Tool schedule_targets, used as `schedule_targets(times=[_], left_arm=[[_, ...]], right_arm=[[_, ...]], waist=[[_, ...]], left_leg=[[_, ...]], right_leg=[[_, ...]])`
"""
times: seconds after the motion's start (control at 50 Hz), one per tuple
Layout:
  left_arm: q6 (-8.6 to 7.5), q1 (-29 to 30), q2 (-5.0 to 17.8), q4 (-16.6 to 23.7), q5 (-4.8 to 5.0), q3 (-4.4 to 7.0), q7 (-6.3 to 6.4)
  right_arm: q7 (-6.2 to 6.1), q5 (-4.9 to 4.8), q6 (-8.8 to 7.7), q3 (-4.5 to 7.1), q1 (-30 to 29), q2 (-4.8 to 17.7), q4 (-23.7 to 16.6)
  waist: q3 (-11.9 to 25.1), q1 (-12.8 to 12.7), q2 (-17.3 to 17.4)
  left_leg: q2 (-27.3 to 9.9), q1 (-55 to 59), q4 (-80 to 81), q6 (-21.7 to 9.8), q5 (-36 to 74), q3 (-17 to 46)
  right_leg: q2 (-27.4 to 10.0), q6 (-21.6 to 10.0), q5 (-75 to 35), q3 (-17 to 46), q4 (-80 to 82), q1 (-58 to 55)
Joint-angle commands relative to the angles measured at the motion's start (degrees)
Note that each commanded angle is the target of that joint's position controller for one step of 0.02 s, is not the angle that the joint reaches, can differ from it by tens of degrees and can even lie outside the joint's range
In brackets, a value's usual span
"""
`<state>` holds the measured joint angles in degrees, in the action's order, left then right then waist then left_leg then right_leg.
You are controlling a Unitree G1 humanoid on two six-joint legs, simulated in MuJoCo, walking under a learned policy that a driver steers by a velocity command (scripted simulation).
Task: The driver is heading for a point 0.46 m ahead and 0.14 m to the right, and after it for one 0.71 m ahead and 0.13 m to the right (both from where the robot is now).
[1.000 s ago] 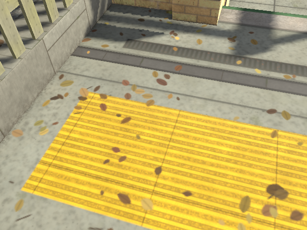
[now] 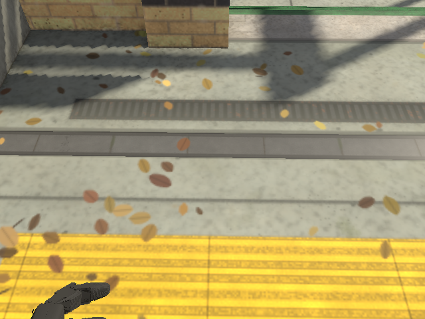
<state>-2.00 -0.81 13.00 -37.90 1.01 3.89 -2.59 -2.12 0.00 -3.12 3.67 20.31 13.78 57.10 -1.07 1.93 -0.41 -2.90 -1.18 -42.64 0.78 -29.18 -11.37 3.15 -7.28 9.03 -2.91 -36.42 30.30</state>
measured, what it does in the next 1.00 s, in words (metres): walks ahead, turning right: left foot, then right foot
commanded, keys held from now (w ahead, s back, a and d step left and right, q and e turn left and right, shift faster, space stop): w+e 0.64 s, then w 0.28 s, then no key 0.08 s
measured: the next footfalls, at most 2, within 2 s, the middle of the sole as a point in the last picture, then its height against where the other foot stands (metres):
left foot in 0.44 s outside the picture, level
right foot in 0.96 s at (304, 276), level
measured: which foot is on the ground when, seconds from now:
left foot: up 0.00-0.42, down 0.44-0.96, up 0.98-1.00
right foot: down 0.00-0.44, up 0.46-0.94, down 0.96-1.00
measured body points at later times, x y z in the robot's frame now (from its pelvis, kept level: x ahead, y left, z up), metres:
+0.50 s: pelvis +0.29 +0.02 +0.02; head +0.32 +0.01 +0.46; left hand +0.40 +0.28 -0.10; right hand +0.45 -0.28 -0.06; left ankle +0.41 +0.10 -0.71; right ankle +0.12 -0.06 -0.67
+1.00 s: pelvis +0.51 -0.12 +0.01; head +0.55 -0.15 +0.46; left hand +0.83 -0.04 -0.05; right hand +0.36 -0.36 -0.12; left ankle +0.42 +0.09 -0.67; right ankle +0.55 -0.25 -0.71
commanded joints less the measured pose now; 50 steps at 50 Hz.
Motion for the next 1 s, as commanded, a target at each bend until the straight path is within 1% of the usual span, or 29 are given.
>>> schedule_targets(times=[0.02, 0.04, 0.06, 0.08, 0.12, 0.16, 0.22, 0.26, 0.32, 0.38, 0.42, 0.44, 0.46, 0.48, 0.5, 0.52, 0.54, 0.56, 0.58, 0.62, 0.7, 0.76, 0.82, 0.88, 0.92, 0.94, 0.96, 0.98, 1.0], left_arm=[[-0.13, -26.6, 14.7, -2.1, -0.1, 4.26, 1.39], [-0.64, -23.8, 11.9, -2.6, -0.88, 3.65, 1.77], [-1.22, -17.8, 10.1, -1.5, -0.37, 3.09, 1.8], [-1.65, -13.2, 8.6, -0.5, -0.27, 2.56, 1.6], [-1.85, -10.6, 7.7, 0.6, -0.51, 2.09, 1.73], [-1.93, -11.8, 8.5, 0.2, -0.02, 2.21, 2.36], [-1.45, -15.8, 10.6, -0.9, 0.28, 2.86, 3.73], [-1.12, -18.0, 10.3, -1.8, 0.39, 2.8, 3.82], [-1.02, -20.6, 10.1, -2.8, 0.7, 2.84, 3.46], [-0.69, -21.3, 9.7, -2.9, 0.73, 2.87, 3.82], [-0.36, -20.0, 9.1, -2.3, 0.63, 2.67, 4.05], [-0.54, -18.8, 7.2, -1.5, 0.29, 1.96, 3.87], [-0.86, -19.4, 4.0, -0.2, -0.83, 0.77, 3.62], [-1.08, -28.3, 2.9, 0.7, 1.55, 0.19, 3.63], [-0.85, -27.4, 9.2, -1.1, 1.94, 1.24, 3.97], [-0.5, -20.9, 11.7, -0.3, 1.16, 1.93, 3.94], [-0.23, -18.0, 11.1, 0.2, 0.5, 2.03, 4.01], [-0.24, -16.0, 10.2, 1.0, -0.03, 2.18, 3.84], [-0.1, -16.1, 9.0, 1.3, 0.29, 2.16, 3.46], [0.29, -16.0, 6.7, 2.0, 0.77, 1.71, 3.12], [0.19, -11.7, 5.1, 3.8, 0.18, 0.87, 2.85], [-0.67, -6.8, 4.2, 4.6, -0.06, -0.04, 1.82], [-1.27, -0.6, 4.1, 6.4, 0.07, -0.63, 0.79], [-1.42, 2.3, 5.7, 8.0, 0.2, -0.32, 0.28], [-1.44, -2.9, 8.0, 7.0, -0.4, 0.81, 0.33], [-1.39, -11.0, 10.3, 4.3, -0.91, 2.11, 0.66], [-1.17, -19.7, 14.0, 2.4, -1.63, 3.28, 1.43], [-0.99, -21.9, 19.3, 2.2, -2.86, 3.69, 1.98], [-0.83, -22.6, 15.3, 2.4, -2.13, 2.74, 1.88]], right_arm=[[2.95, -0.22, -5.2, -0.21, -1.1, 6.1, -8.4], [3.16, -2.46, -6.27, 0.94, -8.2, 8.9, -10.3], [2.6, -1.83, -6.52, 0.82, -10.6, 8.5, -11.2], [2.0, -0.53, -5.96, 1.25, -10.5, 8.4, -10.6], [1.69, 0.29, -4.0, 1.89, -8.4, 8.2, -10.8], [1.47, 1.02, -2.85, 1.73, -9.8, 6.5, -12.0], [1.25, 1.15, -2.59, 0.9, -18.3, 4.5, -15.3], [1.75, 0.66, -2.65, 0.44, -22.3, 3.6, -16.9], [2.28, -0.31, -2.88, 0.54, -25.9, 4.8, -19.1], [3.01, -0.62, -3.99, 1.16, -26.1, 7.3, -19.9], [2.98, -0.56, -4.88, 1.91, -20.7, 8.7, -18.7], [2.63, 0.11, -5.2, 2.67, -14.2, 10.5, -17.5], [2.2, 0.72, -5.12, 3.63, -4.3, 14.3, -16.5], [2.69, 0.9, -4.4, 4.34, -0.1, 17.1, -14.2], [2.89, -0.36, -4.12, 3.12, -3.1, 11.1, -15.8], [2.63, -0.49, -3.68, 2.15, -5.7, 7.7, -16.5], [2.64, 0.09, -3.3, 1.64, -8.4, 7.0, -16.8], [2.69, 0.34, -3.1, 1.32, -9.7, 5.9, -16.4], [2.63, 0.78, -3.18, 1.04, -10.0, 5.5, -15.9], [2.76, 0.43, -3.64, 1.33, -9.3, 5.9, -14.8], [2.92, 0.2, -3.83, 2.04, -7.3, 8.6, -12.7], [2.96, -0.47, -3.32, 2.02, -6.6, 9.8, -11.6], [2.87, -1.35, -2.6, 2.12, -2.8, 11.6, -9.8], [2.76, -1.93, -1.51, 2.29, -0.3, 13.0, -8.0], [2.46, -2.36, -0.86, 2.44, -1.1, 14.3, -7.5], [2.2, -2.3, -0.56, 2.01, -1.4, 13.7, -7.4], [1.88, -0.94, -0.85, 1.0, -1.7, 11.6, -8.7], [2.38, 0.65, -1.81, -1.47, 3.6, 5.0, -10.7], [2.65, -0.21, -2.59, -0.59, 3.5, 9.2, -8.6]], waist=[[24.2, -10.2, -11.0], [14.7, -10.6, -7.3], [8.3, -7.3, -0.9], [4.9, -4.0, 2.7], [4.4, -0.6, 1.2], [3.8, -0.1, 0.2], [2.2, -2.7, -1.2], [1.8, -4.4, -2.9], [1.5, -5.8, -4.5], [1.9, -5.3, -5.7], [3.3, -2.2, -7.2], [7.9, 1.0, -6.5], [16.0, 4.3, 0.9], [21.7, 0.3, 20.9], [15.9, 1.2, 12.8], [8.7, 2.6, 7.5], [4.9, 1.5, 3.6], [2.1, 0.6, 3.5], [1.4, -0.5, 5.0], [1.1, -0.9, 6.3], [0.6, -0.5, 4.3], [-0.4, 0.9, 4.0], [-2.0, 2.9, 3.9], [-2.8, 2.4, 5.2], [0.8, -1.9, 6.5], [5.5, -6.3, 5.7], [12.5, -9.6, 2.7], [20.7, -6.5, -12.3], [27.5, -8.2, -10.6]], left_leg=[[5.8, -45.8, -42.4, -0.4, -5.0, 17.8], [2.7, -51.7, -39.6, -1.6, 0.6, 18.5], [0.1, -48.8, -32.4, -2.0, 5.7, 18.1], [-1.4, -43.0, -27.1, -1.7, 8.1, 17.4], [-2.8, -34.8, -21.4, -0.2, 10.2, 17.2], [-2.4, -32.5, -15.7, 1.7, 13.4, 15.4], [-0.1, -31.7, -2.5, 3.3, 24.7, 14.4], [1.9, -28.7, 5.5, 2.8, 31.3, 14.3], [3.6, -26.0, 11.1, 2.3, 33.6, 15.3], [3.9, -24.6, 15.4, 1.0, 28.2, 16.9], [4.1, -17.2, 18.8, -1.3, 25.6, 15.6], [0.6, -6.0, 18.1, -3.8, 25.7, 17.7], [-10.1, 9.8, 17.0, -7.8, 24.5, 28.5], [-21.8, 23.8, 22.6, -17.4, 11.6, 55.2], [-21.2, 19.9, 24.6, -15.7, 0.8, 55.7], [-18.3, 12.6, 25.3, -12.8, 3.2, 45.9], [-15.7, 5.5, 26.5, -11.4, 10.6, 39.0], [-13.6, 0.8, 27.8, -11.0, 16.5, 34.2], [-12.0, -2.3, 29.1, -10.3, 20.1, 29.9], [-11.0, -4.0, 31.4, -10.8, 24.2, 24.8], [-11.2, -3.4, 33.4, -12.5, 33.9, 18.4], [-9.2, -3.9, 33.9, -11.4, 35.7, 12.8], [-10.1, -2.0, 33.7, -11.1, 34.6, 11.7], [-12.7, 3.3, 31.2, -10.1, 39.8, 12.1], [-12.1, 4.3, 23.5, -8.5, 55.8, 9.9], [-9.5, 1.7, 13.6, -6.7, 62.6, 7.6], [-6.7, -9.1, -0.3, -3.9, 51.2, 6.2], [2.9, -31.4, -22.8, 0.8, 8.4, 6.2], [3.8, -33.4, -32.3, 1.4, -7.2, 15.8]], right_leg=[[-22.3, -20.7, 6.2, 52.1, 16.8, -58.9], [-20.1, -16.8, 5.5, 44.9, 18.7, -53.5], [-17.8, -14.0, -1.4, 37.5, 19.2, -42.6], [-15.3, -11.9, -8.0, 31.8, 20.2, -32.5], [-12.5, -10.6, -14.2, 26.9, 22.0, -22.9], [-10.8, -10.2, -17.9, 22.8, 22.8, -17.3], [-7.9, -8.0, -16.5, 19.6, 22.6, -14.3], [-6.2, -5.7, -12.1, 19.2, 21.7, -13.3], [-7.1, -4.5, -6.1, 22.7, 20.4, -14.9], [-8.9, -4.0, -3.9, 28.0, 15.4, -21.1], [-8.1, -2.9, -7.4, 29.3, 10.4, -21.9], [-5.7, -1.1, -9.7, 26.8, 2.4, -18.5], [-1.4, 1.4, 2.2, 20.6, -14.6, -9.9], [3.8, 4.5, 25.8, 15.3, -29.8, 8.5], [-1.6, 5.4, 23.1, 15.7, -36.6, 14.6], [-3.3, 5.9, 17.6, 14.0, -37.8, 15.8], [-5.1, 6.3, 13.7, 12.4, -36.6, 13.7], [-6.6, 6.4, 11.3, 12.1, -34.1, 12.8], [-7.9, 6.2, 10.0, 11.6, -32.6, 10.4], [-9.0, 6.4, 8.7, 9.8, -30.4, 9.9], [-9.3, 7.3, 1.6, 9.5, -20.3, 11.7], [-8.6, 7.0, -6.9, 6.6, -8.5, 7.8], [-7.6, 6.5, -9.2, 3.5, -1.0, 5.4], [-6.2, 4.7, -3.6, 2.5, 3.3, 4.4], [-3.3, 2.4, -1.6, 0.1, 6.9, -5.6], [-1.6, 0.6, -5.9, -0.8, 9.9, -17.8], [-8.1, -1.9, -17.8, 6.2, 6.7, -34.8], [-25.3, -12.1, -28.1, 32.1, 8.3, -54.1], [-28.0, -15.2, -36.7, 39.2, 11.3, -53.5]])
